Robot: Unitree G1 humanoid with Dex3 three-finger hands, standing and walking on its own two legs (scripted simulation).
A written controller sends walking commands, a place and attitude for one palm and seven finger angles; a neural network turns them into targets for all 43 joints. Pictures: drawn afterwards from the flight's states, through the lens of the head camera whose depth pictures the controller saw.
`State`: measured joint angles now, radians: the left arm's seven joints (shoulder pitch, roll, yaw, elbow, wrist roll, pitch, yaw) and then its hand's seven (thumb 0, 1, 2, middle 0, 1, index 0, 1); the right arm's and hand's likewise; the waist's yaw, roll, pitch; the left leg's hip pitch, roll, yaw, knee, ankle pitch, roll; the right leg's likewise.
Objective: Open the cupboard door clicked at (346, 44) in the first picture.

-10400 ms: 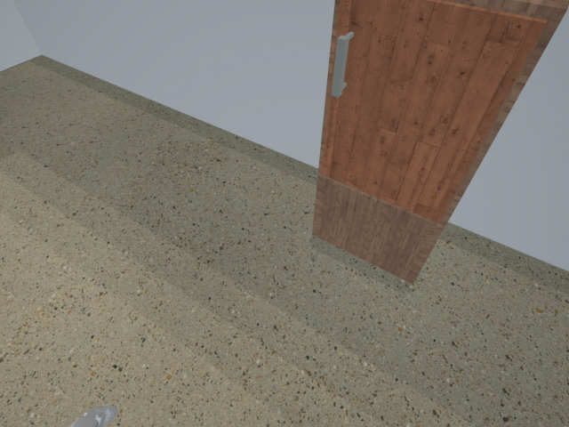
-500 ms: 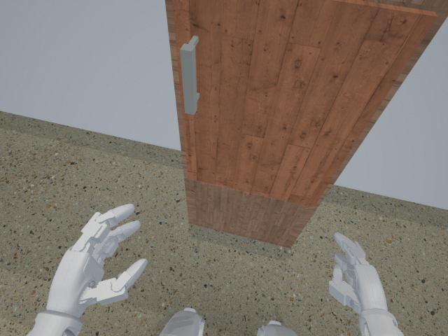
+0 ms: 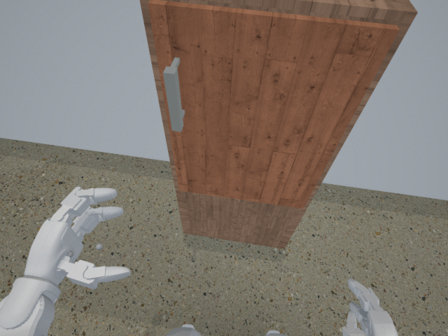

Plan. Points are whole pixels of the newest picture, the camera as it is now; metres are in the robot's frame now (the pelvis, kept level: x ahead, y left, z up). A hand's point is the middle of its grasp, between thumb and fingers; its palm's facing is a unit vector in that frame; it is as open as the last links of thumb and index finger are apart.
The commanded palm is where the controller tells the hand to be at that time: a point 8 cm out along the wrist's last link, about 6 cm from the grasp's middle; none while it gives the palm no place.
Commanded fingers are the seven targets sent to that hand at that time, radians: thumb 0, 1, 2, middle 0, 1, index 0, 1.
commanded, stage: raise the hand with hooked fingers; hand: left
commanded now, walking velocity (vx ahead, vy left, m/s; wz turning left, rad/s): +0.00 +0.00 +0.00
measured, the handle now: (176, 96) +0.57 +0.14 +0.10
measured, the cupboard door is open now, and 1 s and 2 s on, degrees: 0 0 0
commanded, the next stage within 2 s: move the hooked fingers beside the handle in 1.04 s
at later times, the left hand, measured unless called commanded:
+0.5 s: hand (73, 198) +0.29 +0.25 +0.12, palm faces -0.05 -1.00 -0.05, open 14.0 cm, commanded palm +0.27 +0.30 +0.12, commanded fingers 0.00 -0.50 0.30 -0.30 -1.20 -0.30 -1.20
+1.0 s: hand (70, 191) +0.30 +0.25 +0.13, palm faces -0.06 -1.00 -0.03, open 14.0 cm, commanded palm +0.27 +0.30 +0.13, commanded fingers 0.00 -0.50 0.30 -0.30 -1.20 -0.30 -1.20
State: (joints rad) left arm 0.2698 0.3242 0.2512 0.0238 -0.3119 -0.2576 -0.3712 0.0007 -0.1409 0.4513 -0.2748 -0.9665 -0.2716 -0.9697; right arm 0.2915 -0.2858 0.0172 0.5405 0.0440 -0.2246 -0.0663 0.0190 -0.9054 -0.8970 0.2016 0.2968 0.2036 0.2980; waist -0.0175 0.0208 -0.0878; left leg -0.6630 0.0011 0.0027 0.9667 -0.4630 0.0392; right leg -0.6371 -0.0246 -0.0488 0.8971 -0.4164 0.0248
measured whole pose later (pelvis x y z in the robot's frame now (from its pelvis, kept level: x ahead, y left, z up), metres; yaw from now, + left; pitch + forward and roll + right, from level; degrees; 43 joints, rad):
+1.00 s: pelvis +0.01 -0.02 +0.03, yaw -1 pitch +6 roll -1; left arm -0.09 0.45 0.45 0.42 -0.37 -0.19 -0.60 -0.01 -0.50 0.30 -0.30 -1.20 -0.30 -1.20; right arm 0.29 -0.28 0.05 0.56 0.05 -0.19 -0.09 0.02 -0.91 -0.90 0.20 0.30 0.20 0.30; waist 0.00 0.02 -0.06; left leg -0.49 0.01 0.01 0.77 -0.39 0.02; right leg -0.48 -0.01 -0.04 0.73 -0.35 0.00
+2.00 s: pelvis +0.01 -0.02 +0.02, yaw -1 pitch +12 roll -1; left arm -0.60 0.53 0.43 0.92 -0.25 -0.26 -0.56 -0.01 -0.50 0.30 -0.30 -1.20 -0.30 -1.20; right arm 0.35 -0.30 0.05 0.59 0.04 -0.07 -0.07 0.01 -0.91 -0.90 0.20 0.30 0.20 0.30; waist -0.07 0.01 -0.08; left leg -0.64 0.02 0.02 0.83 -0.40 0.01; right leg -0.64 0.00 -0.03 0.79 -0.35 0.00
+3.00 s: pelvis +0.02 -0.01 +0.00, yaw -4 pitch +21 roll -3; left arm -0.96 0.70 0.48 1.21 -0.10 -0.29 -0.48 -0.01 -0.50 0.30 -0.30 -1.20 -0.32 -1.22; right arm 0.46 -0.29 0.06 0.59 0.00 0.09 -0.02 0.01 -0.91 -0.90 0.20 0.30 0.20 0.30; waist -0.19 0.02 -0.08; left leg -0.85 0.05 0.03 0.92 -0.44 0.03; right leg -0.83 0.03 -0.02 0.84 -0.37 0.01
